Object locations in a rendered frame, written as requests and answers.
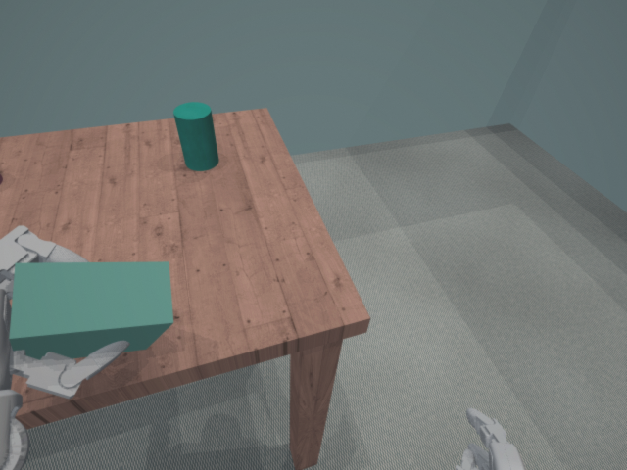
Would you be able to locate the sponge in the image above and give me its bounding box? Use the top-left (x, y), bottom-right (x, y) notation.
top-left (9, 261), bottom-right (173, 360)

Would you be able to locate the left robot forearm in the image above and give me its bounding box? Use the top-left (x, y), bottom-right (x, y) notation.
top-left (0, 390), bottom-right (30, 470)

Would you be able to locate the right robot hand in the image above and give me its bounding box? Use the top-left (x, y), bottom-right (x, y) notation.
top-left (456, 408), bottom-right (526, 470)

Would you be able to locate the left robot hand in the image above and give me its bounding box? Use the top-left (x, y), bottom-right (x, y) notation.
top-left (0, 225), bottom-right (130, 399)

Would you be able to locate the table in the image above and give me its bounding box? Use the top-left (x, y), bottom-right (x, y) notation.
top-left (0, 108), bottom-right (370, 470)

